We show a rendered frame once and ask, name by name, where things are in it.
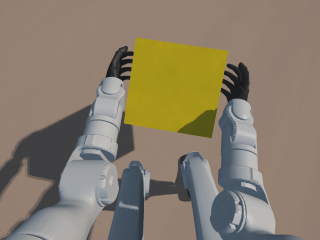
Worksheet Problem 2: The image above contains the robot right foot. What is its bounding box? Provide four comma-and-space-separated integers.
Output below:
180, 154, 191, 198

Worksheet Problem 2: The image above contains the robot right thigh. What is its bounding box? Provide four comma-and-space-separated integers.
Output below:
180, 156, 223, 240

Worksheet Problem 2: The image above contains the robot left forearm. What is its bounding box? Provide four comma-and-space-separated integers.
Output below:
58, 77, 125, 197

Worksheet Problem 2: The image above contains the robot right forearm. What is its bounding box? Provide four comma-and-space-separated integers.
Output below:
218, 98, 271, 208

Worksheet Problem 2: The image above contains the robot right upper arm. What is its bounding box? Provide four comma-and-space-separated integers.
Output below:
209, 189, 306, 240

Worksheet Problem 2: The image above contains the robot left hand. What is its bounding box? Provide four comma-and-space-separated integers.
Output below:
105, 46, 134, 81

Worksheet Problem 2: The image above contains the robot right hand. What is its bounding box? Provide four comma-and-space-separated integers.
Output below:
220, 62, 250, 102

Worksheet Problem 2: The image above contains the robot left upper arm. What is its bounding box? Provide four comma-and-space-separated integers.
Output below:
4, 160, 119, 240

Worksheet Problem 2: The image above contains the carton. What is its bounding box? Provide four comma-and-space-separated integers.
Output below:
124, 37, 228, 138

